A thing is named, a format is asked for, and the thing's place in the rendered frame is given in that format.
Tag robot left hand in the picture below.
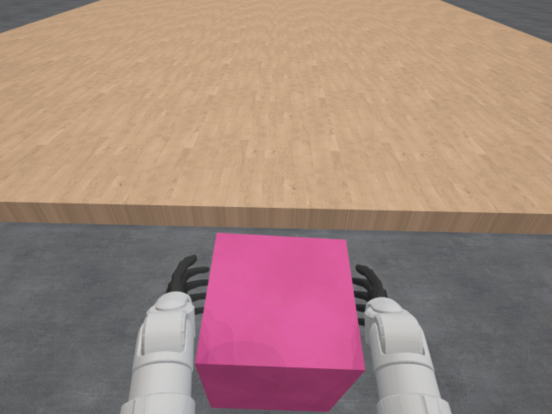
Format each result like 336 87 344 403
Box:
166 254 210 315

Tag left robot forearm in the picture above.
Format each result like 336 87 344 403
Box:
120 292 196 414

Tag right robot forearm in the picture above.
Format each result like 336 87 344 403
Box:
365 298 452 414

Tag carton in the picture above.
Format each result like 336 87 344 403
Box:
195 233 365 411

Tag robot right hand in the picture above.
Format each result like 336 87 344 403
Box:
352 265 388 326

